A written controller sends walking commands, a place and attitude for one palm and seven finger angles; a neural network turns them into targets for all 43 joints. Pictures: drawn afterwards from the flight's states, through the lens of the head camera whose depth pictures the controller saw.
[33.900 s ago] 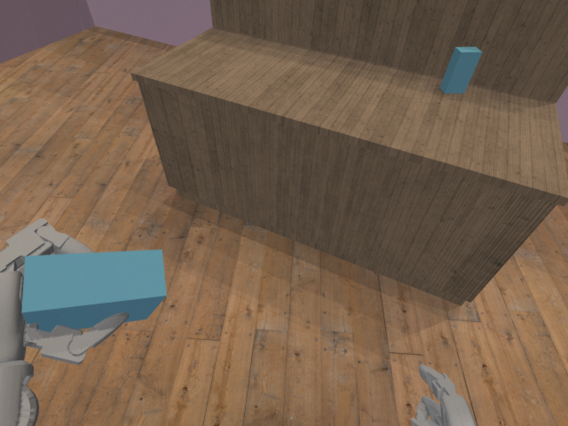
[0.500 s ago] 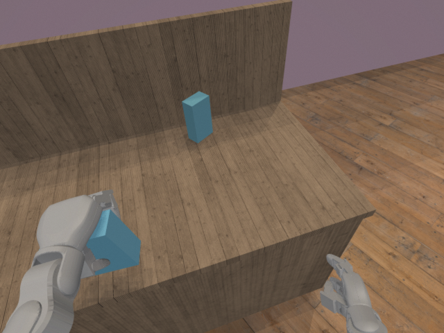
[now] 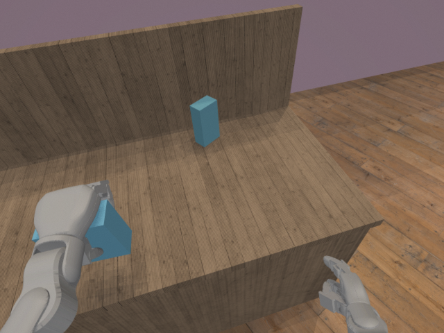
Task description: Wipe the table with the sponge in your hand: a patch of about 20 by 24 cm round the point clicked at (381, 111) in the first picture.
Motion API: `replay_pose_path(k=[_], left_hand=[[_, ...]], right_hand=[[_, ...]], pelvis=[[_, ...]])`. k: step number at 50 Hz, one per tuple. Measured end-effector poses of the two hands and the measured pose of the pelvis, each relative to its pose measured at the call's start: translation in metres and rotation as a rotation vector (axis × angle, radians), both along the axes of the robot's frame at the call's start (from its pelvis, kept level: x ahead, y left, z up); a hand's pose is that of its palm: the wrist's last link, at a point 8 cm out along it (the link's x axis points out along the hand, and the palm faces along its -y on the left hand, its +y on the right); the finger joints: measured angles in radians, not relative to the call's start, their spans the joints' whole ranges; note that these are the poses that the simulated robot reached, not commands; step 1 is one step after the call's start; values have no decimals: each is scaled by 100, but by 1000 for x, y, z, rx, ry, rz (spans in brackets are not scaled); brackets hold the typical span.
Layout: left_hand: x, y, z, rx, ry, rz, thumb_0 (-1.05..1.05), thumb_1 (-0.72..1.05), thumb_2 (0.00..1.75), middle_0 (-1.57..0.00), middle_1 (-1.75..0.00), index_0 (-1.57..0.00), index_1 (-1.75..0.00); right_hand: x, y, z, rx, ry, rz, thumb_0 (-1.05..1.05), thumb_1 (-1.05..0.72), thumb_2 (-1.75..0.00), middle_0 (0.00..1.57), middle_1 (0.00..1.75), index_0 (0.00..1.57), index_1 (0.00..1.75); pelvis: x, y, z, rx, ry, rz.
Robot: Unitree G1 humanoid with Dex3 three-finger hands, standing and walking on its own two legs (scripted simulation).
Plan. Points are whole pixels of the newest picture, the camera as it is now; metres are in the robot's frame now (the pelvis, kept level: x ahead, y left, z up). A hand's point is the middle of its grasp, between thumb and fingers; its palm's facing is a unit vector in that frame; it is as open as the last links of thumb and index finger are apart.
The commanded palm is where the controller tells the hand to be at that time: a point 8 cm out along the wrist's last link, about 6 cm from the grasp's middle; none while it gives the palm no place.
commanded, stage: turn the palm down, sponge in hand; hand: left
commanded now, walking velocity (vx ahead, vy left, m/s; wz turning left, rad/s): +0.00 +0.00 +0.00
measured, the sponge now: (93, 239) +0.23 +0.30 +0.05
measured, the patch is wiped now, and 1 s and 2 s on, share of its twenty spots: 0.00 0.00 0.00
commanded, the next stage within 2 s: move the sponge above the wiping area in 0.10 s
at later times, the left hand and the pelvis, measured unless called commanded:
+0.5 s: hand (89, 227) +0.23 +0.29 +0.09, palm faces +0.05 -0.08 -1.00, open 9.4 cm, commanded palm +0.19 +0.27 +0.14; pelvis +0.00 -0.02 +0.00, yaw +0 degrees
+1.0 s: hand (100, 231) +0.24 +0.29 +0.05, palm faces -0.05 -0.11 -0.99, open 9.4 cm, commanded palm +0.22 +0.27 +0.12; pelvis -0.01 -0.02 +0.00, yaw +0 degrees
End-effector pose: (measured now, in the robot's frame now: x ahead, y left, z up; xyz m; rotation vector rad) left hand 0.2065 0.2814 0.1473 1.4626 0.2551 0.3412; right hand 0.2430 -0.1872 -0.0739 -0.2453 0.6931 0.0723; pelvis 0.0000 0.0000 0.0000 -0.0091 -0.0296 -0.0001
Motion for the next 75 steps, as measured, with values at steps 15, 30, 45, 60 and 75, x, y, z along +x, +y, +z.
replay_pose_path(k=[15, 30, 45, 60, 75], left_hand=[[3, -18, -17, -49, 114, 13, -1, -45, 105, -80, -139, -81, -139], [1, -4, -27, -43, 133, 149, -1, -45, 106, -80, -139, -81, -139], [21, -4, -20, 5, 37, 89, -1, -45, 106, -80, -139, -81, -139], [32, -24, -53, -14, 101, -33, -1, -46, 106, -80, -139, -81, -139], [43, -20, -76, -80, 214, 82, -1, -45, 106, -79, -140, -81, -139]], right_hand=[[1, -14, 0, 20, -16, -25, 1, -90, -90, 20, 30, 20, 30], [-13, -42, -5, 7, 4, -78, 1, -90, -90, 20, 30, 20, 30], [-35, -59, -15, -3, 41, -142, 1, -90, -90, 20, 30, 20, 30], [-32, -52, -13, -29, 35, -142, 1, -90, -90, 20, 30, 20, 30], [-18, -35, -10, 5, 41, -126, 1, -90, -90, 21, 30, 20, 30]], pelvis=[[-1, -9, 0, 9, 2, -1], [-7, -23, 0, 12, 3, 2], [-6, -26, -1, 13, 17, -15], [-5, -20, -2, 9, 35, -8], [0, -10, -2, 5, 55, 5]])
